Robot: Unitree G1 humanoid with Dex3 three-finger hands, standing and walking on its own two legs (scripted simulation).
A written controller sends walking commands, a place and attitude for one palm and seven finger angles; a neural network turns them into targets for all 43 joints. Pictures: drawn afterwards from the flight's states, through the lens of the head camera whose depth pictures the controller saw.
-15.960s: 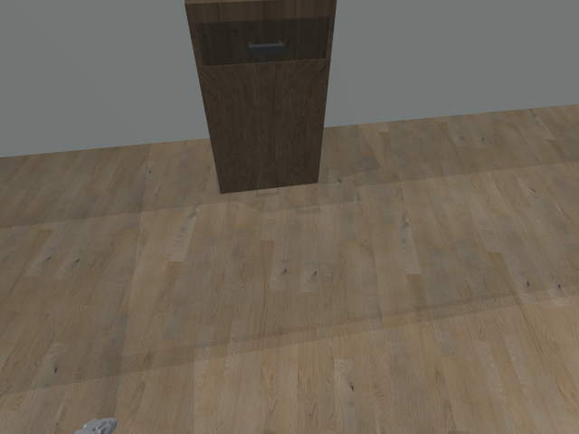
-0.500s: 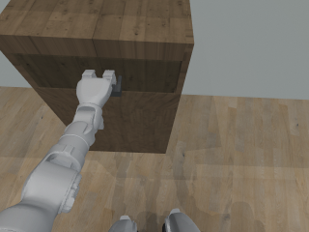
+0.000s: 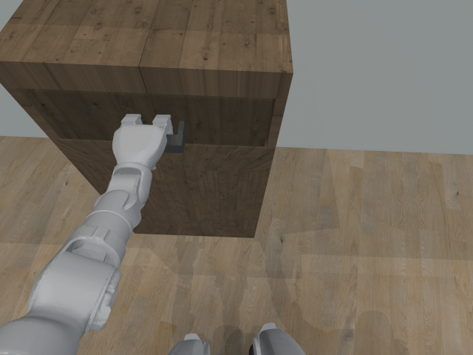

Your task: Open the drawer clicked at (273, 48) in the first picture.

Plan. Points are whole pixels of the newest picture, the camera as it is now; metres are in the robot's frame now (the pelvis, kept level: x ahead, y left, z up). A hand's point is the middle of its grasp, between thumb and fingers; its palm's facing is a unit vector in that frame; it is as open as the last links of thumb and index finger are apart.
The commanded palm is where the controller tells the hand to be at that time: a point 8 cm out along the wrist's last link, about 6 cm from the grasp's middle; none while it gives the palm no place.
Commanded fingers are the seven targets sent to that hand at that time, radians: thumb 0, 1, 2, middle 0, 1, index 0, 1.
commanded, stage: close the thumb around the handle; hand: left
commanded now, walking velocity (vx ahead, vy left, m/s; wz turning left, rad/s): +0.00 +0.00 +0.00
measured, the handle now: (152, 133) +0.52 +0.13 +0.01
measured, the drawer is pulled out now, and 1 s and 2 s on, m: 0.00 0.08 0.20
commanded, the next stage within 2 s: pull the drawer open in 0.08 s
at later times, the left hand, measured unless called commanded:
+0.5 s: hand (148, 165) +0.46 +0.14 -0.01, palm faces -0.04 -0.04 -1.00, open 5.6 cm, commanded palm +0.42 +0.15 +0.04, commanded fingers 0.00 0.90 0.90 -0.40 -1.35 -0.40 -1.35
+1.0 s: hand (141, 197) +0.39 +0.15 -0.01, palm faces -0.01 -0.06 -1.00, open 5.6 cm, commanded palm +0.36 +0.16 +0.04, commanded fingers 0.00 0.90 0.90 -0.40 -1.35 -0.40 -1.35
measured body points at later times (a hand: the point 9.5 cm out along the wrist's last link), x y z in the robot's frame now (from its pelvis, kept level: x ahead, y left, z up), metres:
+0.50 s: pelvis +0.00 +0.01 +0.00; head +0.11 +0.00 +0.44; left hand +0.46 +0.14 +0.04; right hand +0.03 -0.26 -0.13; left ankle -0.02 +0.10 -0.68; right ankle +0.01 -0.10 -0.68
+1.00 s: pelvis +0.01 +0.00 +0.01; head +0.08 +0.00 +0.46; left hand +0.39 +0.15 +0.04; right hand +0.14 -0.25 -0.11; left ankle -0.02 +0.10 -0.68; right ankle +0.01 -0.10 -0.68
